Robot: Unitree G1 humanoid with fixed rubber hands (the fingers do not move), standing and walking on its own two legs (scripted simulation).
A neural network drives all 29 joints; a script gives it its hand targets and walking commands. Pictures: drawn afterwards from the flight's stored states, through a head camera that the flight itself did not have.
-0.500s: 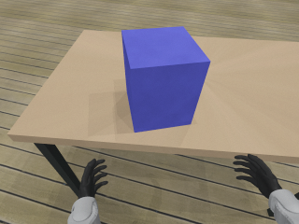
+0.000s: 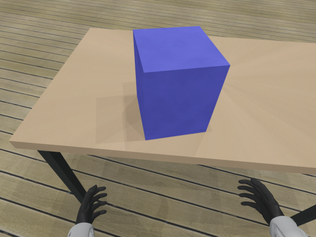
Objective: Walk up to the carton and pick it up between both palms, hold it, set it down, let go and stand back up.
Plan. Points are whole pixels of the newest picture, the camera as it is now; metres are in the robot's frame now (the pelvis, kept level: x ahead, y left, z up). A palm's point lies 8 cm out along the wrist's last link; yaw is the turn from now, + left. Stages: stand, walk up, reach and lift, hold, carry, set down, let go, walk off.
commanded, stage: set down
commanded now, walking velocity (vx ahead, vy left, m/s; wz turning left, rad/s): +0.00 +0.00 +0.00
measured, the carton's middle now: (171, 84) +0.52 +0.01 +0.11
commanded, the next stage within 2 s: let go in 1.32 s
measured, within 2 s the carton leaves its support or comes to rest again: neither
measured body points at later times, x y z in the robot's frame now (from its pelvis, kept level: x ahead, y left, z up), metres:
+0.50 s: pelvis +0.02 +0.01 +0.00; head +0.03 +0.02 +0.45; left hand +0.17 +0.22 -0.09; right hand +0.20 -0.23 -0.07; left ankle +0.01 +0.15 -0.75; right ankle -0.01 -0.10 -0.75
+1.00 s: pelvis +0.04 +0.01 +0.00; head +0.06 +0.03 +0.44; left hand +0.20 +0.22 -0.10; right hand +0.20 -0.23 -0.09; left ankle +0.01 +0.15 -0.75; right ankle -0.01 -0.10 -0.75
